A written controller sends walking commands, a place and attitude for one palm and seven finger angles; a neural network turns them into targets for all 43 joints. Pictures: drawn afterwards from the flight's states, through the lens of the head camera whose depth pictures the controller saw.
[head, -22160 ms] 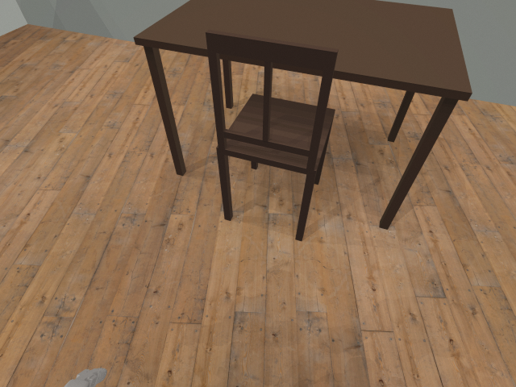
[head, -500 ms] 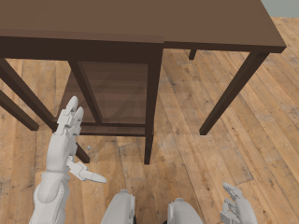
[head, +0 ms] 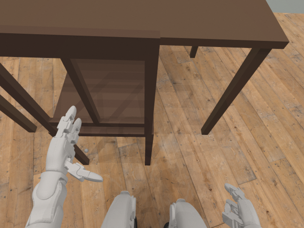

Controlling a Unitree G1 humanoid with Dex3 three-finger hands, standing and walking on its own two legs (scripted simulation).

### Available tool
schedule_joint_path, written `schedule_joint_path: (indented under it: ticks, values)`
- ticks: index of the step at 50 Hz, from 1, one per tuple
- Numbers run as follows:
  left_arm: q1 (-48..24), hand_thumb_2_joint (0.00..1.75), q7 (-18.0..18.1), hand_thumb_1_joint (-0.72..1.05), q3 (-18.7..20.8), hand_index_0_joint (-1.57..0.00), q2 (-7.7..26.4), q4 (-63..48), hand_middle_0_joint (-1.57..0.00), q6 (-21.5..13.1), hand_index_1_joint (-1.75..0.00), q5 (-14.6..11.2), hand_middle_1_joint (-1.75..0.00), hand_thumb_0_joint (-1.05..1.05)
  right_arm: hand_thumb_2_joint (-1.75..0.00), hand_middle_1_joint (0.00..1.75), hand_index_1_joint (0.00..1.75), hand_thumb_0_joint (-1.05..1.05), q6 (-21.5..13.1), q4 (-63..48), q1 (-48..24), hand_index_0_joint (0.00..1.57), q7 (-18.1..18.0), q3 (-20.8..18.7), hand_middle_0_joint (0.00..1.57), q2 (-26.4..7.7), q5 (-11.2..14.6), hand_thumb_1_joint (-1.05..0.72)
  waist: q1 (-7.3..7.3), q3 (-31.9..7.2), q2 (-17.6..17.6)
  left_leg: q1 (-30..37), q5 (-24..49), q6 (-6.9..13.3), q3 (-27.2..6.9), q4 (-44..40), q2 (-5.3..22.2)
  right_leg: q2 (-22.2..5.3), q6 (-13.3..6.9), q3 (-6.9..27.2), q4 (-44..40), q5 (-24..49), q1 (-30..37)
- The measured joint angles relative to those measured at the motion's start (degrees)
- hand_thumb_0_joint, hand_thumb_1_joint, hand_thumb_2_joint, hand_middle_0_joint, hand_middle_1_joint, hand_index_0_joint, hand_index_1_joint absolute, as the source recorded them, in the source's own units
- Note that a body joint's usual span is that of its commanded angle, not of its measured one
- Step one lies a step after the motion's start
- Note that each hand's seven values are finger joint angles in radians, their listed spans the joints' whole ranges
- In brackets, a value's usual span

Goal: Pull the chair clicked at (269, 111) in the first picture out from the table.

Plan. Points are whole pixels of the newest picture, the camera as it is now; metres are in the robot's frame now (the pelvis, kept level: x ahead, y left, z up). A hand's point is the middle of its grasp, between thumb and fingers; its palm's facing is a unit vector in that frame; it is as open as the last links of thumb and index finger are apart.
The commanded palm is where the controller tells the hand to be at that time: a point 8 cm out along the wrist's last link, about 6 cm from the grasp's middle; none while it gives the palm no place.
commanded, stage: aim the fingers beside a spindle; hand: left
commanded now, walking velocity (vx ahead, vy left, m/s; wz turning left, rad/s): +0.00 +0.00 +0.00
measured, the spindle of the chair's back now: (85, 95) +0.44 +0.21 +0.04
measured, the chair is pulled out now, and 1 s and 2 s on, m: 0.00 0.00 0.00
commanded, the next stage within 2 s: push the fingers through the gap in 1.52 s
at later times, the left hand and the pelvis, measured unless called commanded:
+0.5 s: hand (75, 143) +0.30 +0.19 +0.06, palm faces +0.04 -1.00 -0.06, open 16.9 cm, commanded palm +0.28 +0.25 +0.03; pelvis +0.01 +0.01 +0.01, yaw +0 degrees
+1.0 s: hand (80, 150) +0.31 +0.20 +0.00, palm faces +0.02 -1.00 +0.02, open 17.0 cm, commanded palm +0.29 +0.24 +0.03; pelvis +0.00 +0.01 +0.00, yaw +0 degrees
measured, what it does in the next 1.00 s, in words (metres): stands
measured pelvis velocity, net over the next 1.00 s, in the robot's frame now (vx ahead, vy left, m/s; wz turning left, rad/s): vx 0.00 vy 0.01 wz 0.00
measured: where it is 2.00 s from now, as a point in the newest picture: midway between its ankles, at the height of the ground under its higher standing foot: outside the picture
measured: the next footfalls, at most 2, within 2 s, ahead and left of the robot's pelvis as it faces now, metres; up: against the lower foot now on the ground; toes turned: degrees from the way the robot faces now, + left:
none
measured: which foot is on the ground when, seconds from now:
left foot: down 0.00-1.00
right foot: down 0.00-1.00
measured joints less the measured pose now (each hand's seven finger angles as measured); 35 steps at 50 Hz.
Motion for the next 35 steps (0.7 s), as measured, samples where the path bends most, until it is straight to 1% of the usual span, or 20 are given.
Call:
schedule_joint_path:
  ticks: [2, 5, 7, 9, 11, 14, 16, 17, 19, 21, 23, 25, 27, 30, 32, 33, 35]
  values:
    - [2.56, 0.30, 0.01, -0.50, -0.87, -0.06, -0.29, -3.66, -0.05, -0.18, -0.08, -0.24, -0.08, -0.02, -0.89, 0.30, 0.30, 0.01, -0.50, -0.26, 0.26, 0.20, -0.30, -0.40, 0.20, 0.06, -0.15, -0.90, -0.03, 0.71, 0.02, 0.56, -0.05, -0.04, -0.04, -0.23, 0.14, 0.17, -0.01, -0.01, -0.43, 0.11, 0.60]
    - [6.00, 0.30, 1.10, -0.50, -1.56, -0.06, -0.21, -10.04, -0.06, -3.04, -0.08, -0.04, -0.08, -0.02, -0.89, 0.30, 0.30, 0.01, -1.24, 0.30, 0.79, 0.20, -0.67, -0.66, 0.20, 0.17, -0.58, -0.90, 0.33, 0.87, -0.12, 1.89, 0.11, -0.10, 0.07, -1.27, 0.21, 0.28, 0.03, 0.15, -1.53, 0.40, 1.87]
    - [5.80, 0.30, 1.80, -0.50, -0.97, -0.06, 0.21, -10.90, -0.06, -5.28, -0.08, 0.19, -0.08, -0.02, -0.89, 0.30, 0.30, 0.01, -1.43, 1.08, 0.98, 0.20, -0.65, -0.58, 0.20, 0.08, -0.74, -0.90, 0.64, 0.38, -0.02, 2.39, 0.27, -0.11, -0.03, -1.78, 0.08, 0.20, 0.07, 0.06, -2.05, 0.50, 2.44]
    - [3.66, 0.30, 1.73, -0.50, 0.47, -0.06, 0.80, -8.16, -0.06, -6.32, -0.08, 0.19, -0.08, -0.02, -0.89, 0.30, 0.30, 0.01, -1.32, 1.82, 0.81, 0.20, -0.48, -0.29, 0.20, -0.13, -0.65, -0.90, 0.77, -0.33, 0.14, 2.11, 0.31, -0.13, -0.23, -1.71, -0.02, 0.12, 0.05, -0.15, -2.00, 0.44, 2.27]
    - [0.62, 0.30, 0.74, -0.50, 1.81, -0.06, 1.38, -3.21, -0.06, -5.36, -0.08, -0.39, -0.08, -0.01, -0.89, 0.30, 0.30, 0.01, -1.00, 2.07, 0.50, 0.20, -0.35, 0.05, 0.20, -0.40, -0.28, -0.90, 0.72, -0.81, 0.22, 1.26, 0.23, -0.15, -0.42, -1.11, -0.12, 0.02, -0.01, -0.35, -1.38, 0.23, 1.51]
    - [-2.23, 0.30, -1.74, -0.50, 2.35, -0.06, 1.65, 2.85, -0.05, -1.80, -0.08, -1.67, -0.08, -0.01, -0.89, 0.30, 0.30, 0.01, -0.80, 1.57, 0.07, 0.20, -0.41, 0.22, 0.20, -0.67, 0.33, -0.90, 0.30, -0.50, 0.23, 0.00, -0.03, -0.10, -0.61, -0.04, -0.10, 0.02, -0.06, -0.56, -0.41, -0.06, 0.38]
    - [-1.34, 0.30, -2.89, -0.50, 1.48, -0.06, 1.10, 2.46, -0.05, 0.04, -0.08, -2.03, -0.08, -0.01, -0.89, 0.30, 0.30, 0.01, -1.06, 0.97, 0.01, 0.20, -0.57, -0.07, 0.20, -0.61, 0.38, -0.90, -0.10, 0.08, 0.18, -0.36, -0.17, -0.02, -0.61, 0.29, 0.02, 0.13, 0.00, -0.55, -0.26, -0.05, 0.06]
    - [-0.17, 0.30, -3.07, -0.50, 0.77, -0.06, 0.66, 0.76, -0.05, 0.34, -0.08, -1.96, -0.08, -0.01, -0.89, 0.30, 0.30, 0.01, -1.30, 0.72, 0.06, 0.20, -0.69, -0.29, 0.20, -0.51, 0.31, -0.90, -0.24, 0.46, 0.12, -0.23, -0.22, 0.03, -0.56, 0.25, 0.09, 0.21, 0.05, -0.48, -0.39, 0.01, 0.19]
    - [2.93, 0.30, -2.43, -0.50, -0.78, -0.06, -0.06, -4.60, -0.05, -0.36, -0.08, -1.41, -0.08, -0.02, -0.89, 0.30, 0.30, 0.01, -1.94, 0.50, 0.35, 0.20, -0.91, -0.64, 0.20, -0.25, -0.03, -0.90, -0.32, 1.01, -0.10, 0.48, -0.22, 0.10, -0.31, -0.24, 0.24, 0.36, 0.16, -0.20, -1.00, 0.22, 0.81]
    - [5.55, 0.30, -0.85, -0.50, -1.83, -0.06, -0.36, -9.82, -0.05, -2.42, -0.08, -0.79, -0.08, -0.02, -0.89, 0.30, 0.30, 0.01, -2.45, 0.65, 0.75, 0.20, -0.92, -0.85, 0.20, 0.04, -0.44, -0.90, -0.19, 1.16, -0.29, 1.59, -0.06, 0.16, 0.02, -1.17, 0.23, 0.37, 0.31, 0.15, -1.89, 0.50, 1.79]
    - [6.13, 0.30, 0.80, -0.50, -1.38, -0.06, -0.06, -12.01, -0.06, -4.71, -0.08, -0.02, -0.08, -0.02, -0.89, 0.30, 0.30, 0.01, -2.48, 1.16, 0.99, 0.20, -0.72, -0.80, 0.20, 0.22, -0.77, -0.90, 0.10, 0.75, -0.29, 2.43, 0.17, 0.26, 0.24, -2.00, 0.12, 0.27, 0.47, 0.38, -2.63, 0.73, 2.54]
    - [4.59, 0.30, 1.80, -0.50, 0.32, -0.07, 0.72, -10.16, -0.06, -6.01, -0.08, 0.34, -0.08, -0.02, -0.89, 0.30, 0.30, 0.01, -1.99, 1.66, 0.97, 0.20, -0.31, -0.50, 0.20, 0.22, -0.86, -0.90, 0.34, -0.12, -0.15, 2.43, 0.27, 0.34, 0.28, -2.20, -0.03, 0.12, 0.57, 0.41, -2.72, 0.75, 2.53]
    - [1.81, 0.30, 1.60, -0.50, 2.04, -0.07, 1.41, -5.36, -0.06, -5.43, -0.08, -0.18, -0.08, -0.01, -0.89, 0.30, 0.30, 0.01, -1.31, 1.81, 0.77, 0.20, 0.06, -0.07, 0.20, -0.01, -0.56, -0.90, 0.45, -0.82, 0.11, 1.72, 0.21, 0.41, 0.13, -1.69, -0.23, -0.08, 0.61, 0.23, -2.16, 0.53, 1.92]
    - [-1.54, 0.30, -0.64, -0.50, 2.90, -0.06, 1.71, 1.97, -0.06, -2.06, -0.08, -1.63, -0.08, -0.01, -0.89, 0.30, 0.30, 0.01, -0.77, 1.40, 0.23, 0.20, 0.13, 0.39, 0.20, -0.41, 0.28, -0.90, 0.41, -0.57, 0.37, 0.44, 0.01, 0.55, -0.15, -0.53, -0.40, -0.25, 0.63, -0.09, -1.10, 0.19, 0.87]
    - [-1.36, 0.30, -2.14, -0.50, 1.73, -0.06, 1.20, 3.00, -0.05, -0.05, -0.08, -2.14, -0.08, -0.01, -0.89, 0.30, 0.30, 0.01, -0.95, 0.85, 0.13, 0.20, -0.15, 0.26, 0.20, -0.43, 0.42, -0.90, 0.26, -0.12, 0.35, -0.28, -0.11, 0.67, -0.27, 0.02, -0.37, -0.23, 0.70, -0.21, -0.73, 0.14, 0.27]
    - [-0.51, 0.30, -2.60, -0.50, 0.77, -0.06, 0.73, 1.88, -0.05, 0.41, -0.08, -2.14, -0.08, -0.01, -0.89, 0.30, 0.30, 0.01, -1.20, 0.63, 0.11, 0.20, -0.35, 0.10, 0.20, -0.38, 0.37, -0.90, 0.16, 0.21, 0.30, -0.43, -0.17, 0.73, -0.30, 0.19, -0.33, -0.18, 0.75, -0.23, -0.70, 0.16, 0.18]
    - [2.21, 0.30, -2.53, -0.50, -1.47, -0.05, -0.30, -3.08, -0.05, 0.13, -0.08, -1.61, -0.08, -0.02, -0.89, 0.30, 0.30, 0.01, -1.93, 0.42, 0.19, 0.20, -0.71, -0.29, 0.20, -0.17, 0.03, -0.90, 0.05, 0.87, 0.14, -0.16, -0.25, 0.79, -0.25, 0.13, -0.21, -0.05, 0.86, -0.15, -1.02, 0.30, 0.51]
